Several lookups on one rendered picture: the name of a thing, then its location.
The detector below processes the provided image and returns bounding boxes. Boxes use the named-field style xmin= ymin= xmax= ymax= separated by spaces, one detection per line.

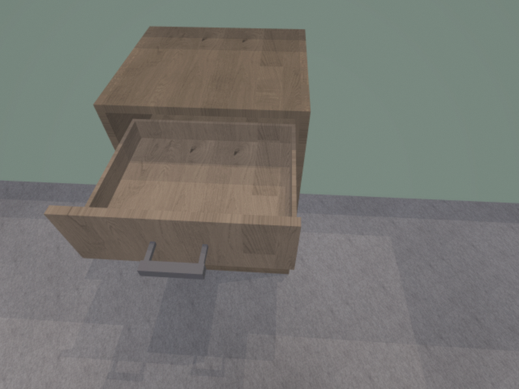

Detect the handle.
xmin=137 ymin=242 xmax=208 ymax=280

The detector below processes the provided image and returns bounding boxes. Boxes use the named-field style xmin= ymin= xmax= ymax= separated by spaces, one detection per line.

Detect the drawer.
xmin=44 ymin=119 xmax=301 ymax=270

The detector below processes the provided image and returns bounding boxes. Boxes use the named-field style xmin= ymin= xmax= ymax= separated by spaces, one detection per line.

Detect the cabinet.
xmin=93 ymin=26 xmax=311 ymax=274

